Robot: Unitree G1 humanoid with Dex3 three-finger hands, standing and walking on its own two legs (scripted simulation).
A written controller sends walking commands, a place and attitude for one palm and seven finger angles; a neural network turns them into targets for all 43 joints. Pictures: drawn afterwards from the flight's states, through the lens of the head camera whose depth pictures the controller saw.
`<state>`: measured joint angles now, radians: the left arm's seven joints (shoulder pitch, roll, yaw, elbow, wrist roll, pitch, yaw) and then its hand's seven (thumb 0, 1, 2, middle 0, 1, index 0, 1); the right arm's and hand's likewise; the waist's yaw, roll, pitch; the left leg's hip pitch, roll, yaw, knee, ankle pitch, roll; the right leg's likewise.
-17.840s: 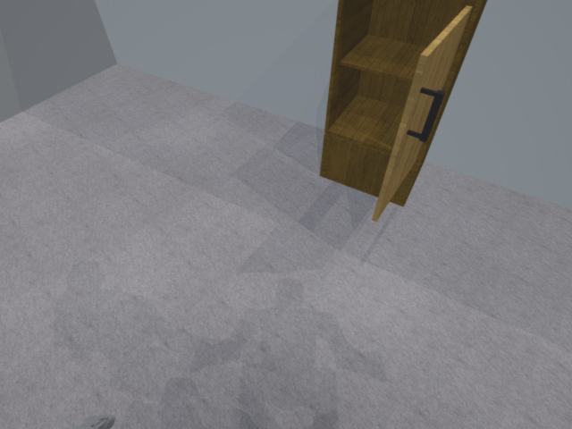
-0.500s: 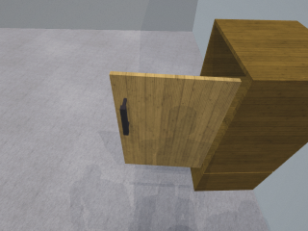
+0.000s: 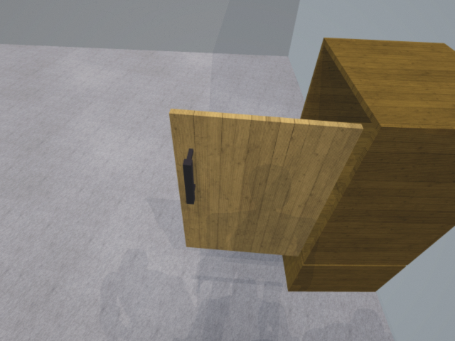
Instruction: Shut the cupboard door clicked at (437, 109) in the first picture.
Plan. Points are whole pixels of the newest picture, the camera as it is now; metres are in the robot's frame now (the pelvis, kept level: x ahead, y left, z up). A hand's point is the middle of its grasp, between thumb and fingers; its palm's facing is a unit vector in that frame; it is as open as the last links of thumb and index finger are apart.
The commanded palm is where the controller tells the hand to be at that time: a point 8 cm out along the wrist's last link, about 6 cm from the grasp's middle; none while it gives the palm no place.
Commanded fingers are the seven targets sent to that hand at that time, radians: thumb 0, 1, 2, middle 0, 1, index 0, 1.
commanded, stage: look again from close up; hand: left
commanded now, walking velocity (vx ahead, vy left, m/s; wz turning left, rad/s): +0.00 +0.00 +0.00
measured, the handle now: (190, 177) +0.50 +0.12 -0.04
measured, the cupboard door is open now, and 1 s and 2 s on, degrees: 85 85 85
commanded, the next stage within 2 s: shuffle to correct the standing spot in 0.10 s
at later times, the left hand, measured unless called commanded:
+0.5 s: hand out of the picture -0.02 +0.17 -0.18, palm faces -0.02 -0.99 -0.15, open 7.4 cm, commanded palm none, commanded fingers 0.00 0.90 0.90 -0.20 -0.30 -0.20 -0.30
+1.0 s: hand out of the picture +0.01 +0.12 -0.18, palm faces +0.03 -1.00 -0.09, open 7.3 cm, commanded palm none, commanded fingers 0.00 0.90 0.90 -0.20 -0.30 -0.20 -0.30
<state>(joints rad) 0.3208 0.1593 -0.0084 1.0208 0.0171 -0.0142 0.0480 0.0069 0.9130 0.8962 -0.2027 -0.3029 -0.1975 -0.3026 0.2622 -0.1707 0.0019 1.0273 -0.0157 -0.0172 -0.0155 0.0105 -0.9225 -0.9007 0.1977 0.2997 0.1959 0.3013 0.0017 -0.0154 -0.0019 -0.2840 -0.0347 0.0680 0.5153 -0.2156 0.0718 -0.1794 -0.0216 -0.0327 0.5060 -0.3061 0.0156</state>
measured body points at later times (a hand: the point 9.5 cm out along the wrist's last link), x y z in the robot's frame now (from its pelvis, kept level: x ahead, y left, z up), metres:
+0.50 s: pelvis +0.00 -0.01 +0.00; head +0.01 +0.02 +0.45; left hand -0.01 +0.22 -0.17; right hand +0.02 -0.25 -0.14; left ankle +0.04 +0.07 -0.73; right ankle -0.02 -0.13 -0.73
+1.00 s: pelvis +0.02 -0.02 +0.00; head +0.03 +0.01 +0.45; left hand +0.01 +0.17 -0.17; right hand +0.07 -0.25 -0.14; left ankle +0.05 +0.05 -0.73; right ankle -0.02 -0.13 -0.73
